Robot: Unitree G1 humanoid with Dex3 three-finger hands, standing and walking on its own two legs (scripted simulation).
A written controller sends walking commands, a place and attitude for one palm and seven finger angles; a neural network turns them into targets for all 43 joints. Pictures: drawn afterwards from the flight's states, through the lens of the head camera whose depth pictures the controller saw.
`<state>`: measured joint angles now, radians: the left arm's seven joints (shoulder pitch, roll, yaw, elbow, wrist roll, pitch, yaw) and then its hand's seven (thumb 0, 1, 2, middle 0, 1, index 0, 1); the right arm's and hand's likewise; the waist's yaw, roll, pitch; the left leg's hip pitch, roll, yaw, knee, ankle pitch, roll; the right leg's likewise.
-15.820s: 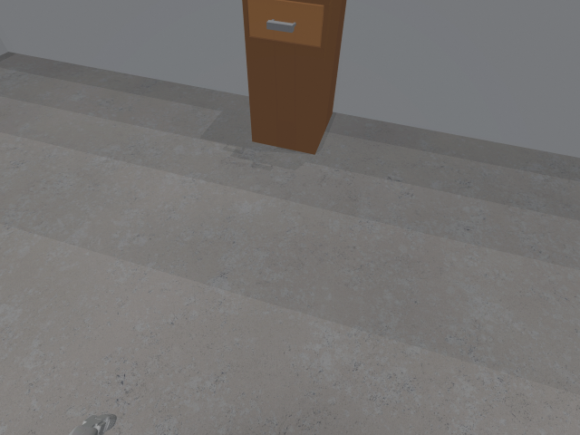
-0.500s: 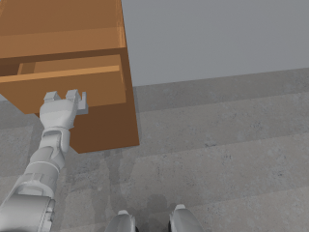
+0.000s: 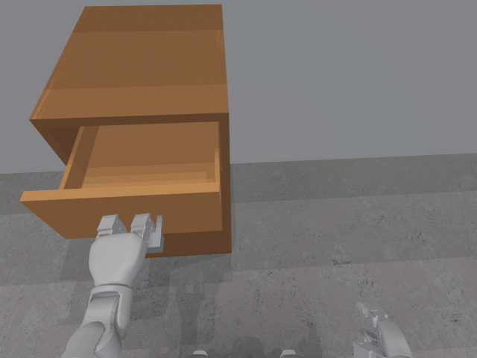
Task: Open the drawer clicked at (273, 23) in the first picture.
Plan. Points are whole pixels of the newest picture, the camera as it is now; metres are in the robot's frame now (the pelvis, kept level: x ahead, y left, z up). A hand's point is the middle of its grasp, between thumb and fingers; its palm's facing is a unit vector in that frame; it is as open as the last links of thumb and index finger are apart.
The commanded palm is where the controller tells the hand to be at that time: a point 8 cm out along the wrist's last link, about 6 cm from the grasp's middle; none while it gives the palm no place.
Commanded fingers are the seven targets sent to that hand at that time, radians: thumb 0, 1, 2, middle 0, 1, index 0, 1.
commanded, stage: pull the drawer open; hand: left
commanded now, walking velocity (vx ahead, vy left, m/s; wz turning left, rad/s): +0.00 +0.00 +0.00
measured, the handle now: (132, 232) +0.34 +0.22 -0.04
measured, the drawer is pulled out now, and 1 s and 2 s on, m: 0.17 0.19 0.30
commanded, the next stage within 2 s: open the thumb to release the handle in 1.66 s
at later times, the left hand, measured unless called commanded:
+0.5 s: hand (129, 274) +0.27 +0.21 -0.06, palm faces -0.03 -0.04 -1.00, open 6.1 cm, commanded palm +0.25 +0.21 -0.01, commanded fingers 0.00 0.90 0.90 -0.40 -1.35 -0.40 -1.35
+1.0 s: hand (129, 277) +0.26 +0.21 -0.06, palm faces -0.03 -0.06 -1.00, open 6.1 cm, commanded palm +0.21 +0.21 -0.01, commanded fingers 0.00 0.90 0.90 -0.40 -1.35 -0.40 -1.35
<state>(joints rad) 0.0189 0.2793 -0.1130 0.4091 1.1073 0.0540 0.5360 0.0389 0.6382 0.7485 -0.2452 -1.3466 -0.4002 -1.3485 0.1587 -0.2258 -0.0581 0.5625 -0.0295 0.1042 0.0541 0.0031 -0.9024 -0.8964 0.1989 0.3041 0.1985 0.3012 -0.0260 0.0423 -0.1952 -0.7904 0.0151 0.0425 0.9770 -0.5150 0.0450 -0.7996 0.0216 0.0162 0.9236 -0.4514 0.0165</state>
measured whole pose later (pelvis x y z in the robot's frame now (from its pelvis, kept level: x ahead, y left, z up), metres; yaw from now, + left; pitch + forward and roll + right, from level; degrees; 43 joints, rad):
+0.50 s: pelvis -0.03 -0.03 -0.01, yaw +2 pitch +17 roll +0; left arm -0.10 0.31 -0.09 0.54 1.11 0.00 0.53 0.01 0.62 0.80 -0.31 -1.35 -0.41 -1.35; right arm 0.22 -0.22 -0.04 0.64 -0.03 0.07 -0.02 0.01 -0.90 -0.90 0.20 0.30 0.20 0.30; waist -0.01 0.05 -0.18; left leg -0.85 0.01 0.01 1.05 -0.50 0.01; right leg -0.87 0.01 -0.02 1.03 -0.47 -0.02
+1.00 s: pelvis -0.04 -0.03 -0.02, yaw +1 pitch +18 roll +0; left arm -0.08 0.33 -0.04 0.54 1.08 -0.02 0.53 0.02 0.63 0.78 -0.28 -1.35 -0.40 -1.35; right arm 0.20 -0.22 -0.06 0.63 -0.02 0.06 -0.02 0.01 -0.90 -0.90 0.20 0.30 0.20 0.30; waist -0.03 0.05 -0.18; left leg -0.88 0.02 0.02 1.04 -0.48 0.00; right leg -0.91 0.02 0.00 1.04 -0.45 -0.03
